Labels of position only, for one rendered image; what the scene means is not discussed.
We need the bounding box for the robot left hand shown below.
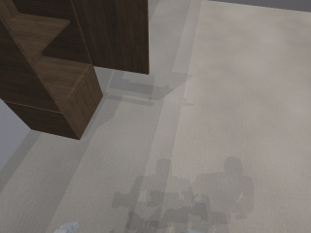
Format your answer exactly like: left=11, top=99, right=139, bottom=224
left=53, top=221, right=80, bottom=233

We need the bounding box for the cupboard door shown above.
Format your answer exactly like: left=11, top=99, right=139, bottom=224
left=72, top=0, right=150, bottom=75

